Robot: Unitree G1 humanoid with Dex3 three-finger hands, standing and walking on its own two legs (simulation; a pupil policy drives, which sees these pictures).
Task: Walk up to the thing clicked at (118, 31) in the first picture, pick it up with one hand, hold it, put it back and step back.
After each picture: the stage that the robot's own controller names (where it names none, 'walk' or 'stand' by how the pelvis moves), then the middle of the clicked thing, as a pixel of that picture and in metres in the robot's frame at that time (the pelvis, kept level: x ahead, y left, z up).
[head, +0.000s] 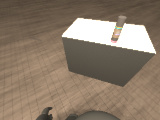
stand; (117, 30) +0.84 -0.19 +0.11
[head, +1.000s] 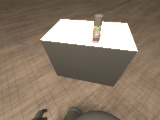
rise first; (96, 30) +0.76 +0.04 +0.14
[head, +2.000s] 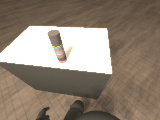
stand; (58, 48) +0.44 +0.28 +0.13
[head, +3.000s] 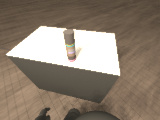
stand; (70, 47) +0.48 +0.20 +0.14
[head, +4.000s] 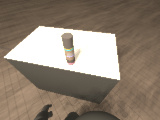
stand; (69, 51) +0.46 +0.20 +0.11
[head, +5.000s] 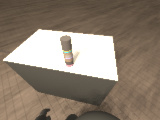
stand; (67, 53) +0.45 +0.21 +0.11
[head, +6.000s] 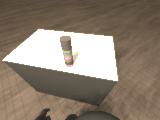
stand; (67, 53) +0.45 +0.21 +0.11
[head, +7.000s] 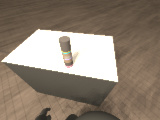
stand; (67, 53) +0.44 +0.21 +0.11
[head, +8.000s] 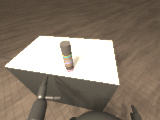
rise first; (67, 57) +0.42 +0.22 +0.12
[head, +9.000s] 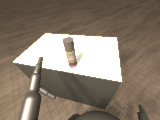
go down; (70, 54) +0.45 +0.21 +0.12
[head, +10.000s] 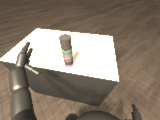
go down; (67, 52) +0.44 +0.20 +0.13
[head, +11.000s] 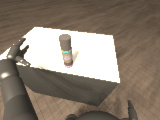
go down; (67, 53) +0.43 +0.20 +0.13
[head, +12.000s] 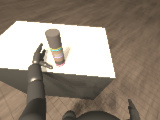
close in; (57, 50) +0.42 +0.22 +0.14
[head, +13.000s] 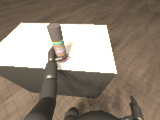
close; (58, 45) +0.45 +0.22 +0.16
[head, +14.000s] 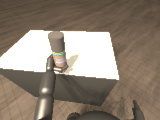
lift; (59, 55) +0.35 +0.20 +0.20
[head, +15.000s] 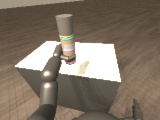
lift; (68, 42) +0.33 +0.16 +0.33
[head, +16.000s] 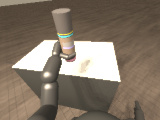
hold; (66, 40) +0.32 +0.15 +0.35
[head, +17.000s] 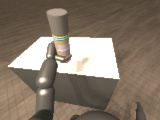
crouch; (62, 41) +0.32 +0.16 +0.33
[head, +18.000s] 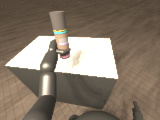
crouch; (61, 37) +0.40 +0.20 +0.30
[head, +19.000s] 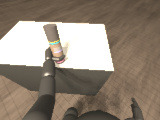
lower; (55, 46) +0.45 +0.23 +0.15
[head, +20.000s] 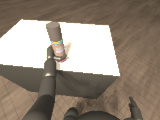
lower; (58, 45) +0.44 +0.23 +0.16
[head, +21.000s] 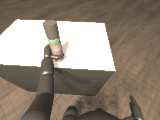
lower; (55, 43) +0.46 +0.23 +0.17
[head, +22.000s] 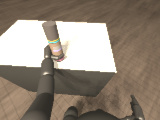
lower; (55, 44) +0.45 +0.23 +0.16
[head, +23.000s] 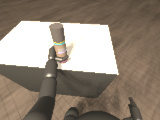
loosen; (60, 46) +0.44 +0.21 +0.16
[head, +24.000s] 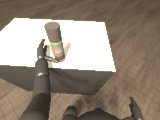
withdraw; (57, 45) +0.44 +0.21 +0.16
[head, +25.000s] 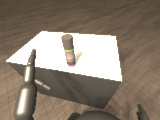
sink last; (69, 52) +0.43 +0.21 +0.15
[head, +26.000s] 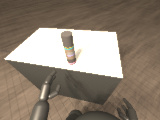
stand; (69, 50) +0.44 +0.21 +0.15
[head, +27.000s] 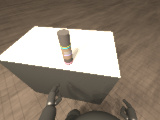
stand; (66, 49) +0.44 +0.21 +0.16
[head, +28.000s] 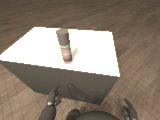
stand; (65, 48) +0.44 +0.21 +0.17
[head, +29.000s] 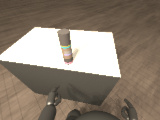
stand; (66, 49) +0.44 +0.21 +0.17
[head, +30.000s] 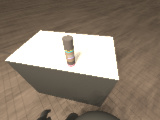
stand; (69, 52) +0.46 +0.20 +0.12
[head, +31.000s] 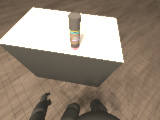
walk; (74, 34) +0.54 +0.16 +0.13
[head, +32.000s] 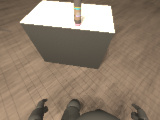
walk; (77, 11) +0.87 +0.24 +0.14
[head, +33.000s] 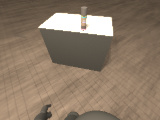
stand; (83, 19) +1.03 +0.19 +0.12
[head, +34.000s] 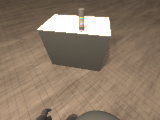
stand; (81, 20) +1.04 +0.19 +0.11
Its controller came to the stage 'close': yes
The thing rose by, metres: 0.24
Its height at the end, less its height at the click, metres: +0.00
